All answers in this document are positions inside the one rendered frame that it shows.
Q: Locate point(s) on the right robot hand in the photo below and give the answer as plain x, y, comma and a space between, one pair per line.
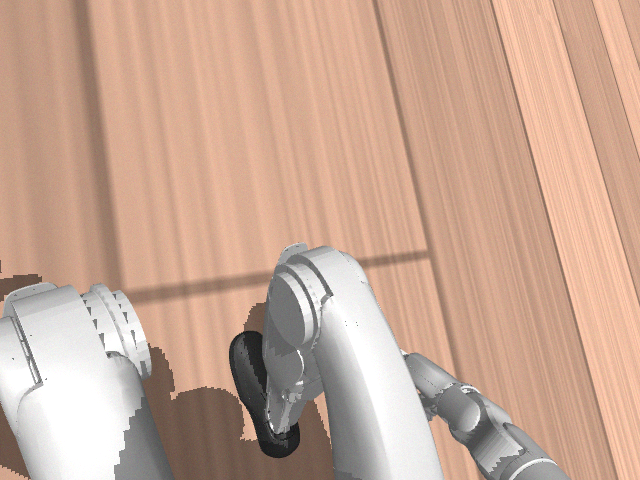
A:
430, 379

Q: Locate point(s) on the right robot foot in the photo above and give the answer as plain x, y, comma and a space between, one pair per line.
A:
250, 378

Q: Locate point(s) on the right robot arm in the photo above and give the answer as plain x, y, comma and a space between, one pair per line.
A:
501, 450

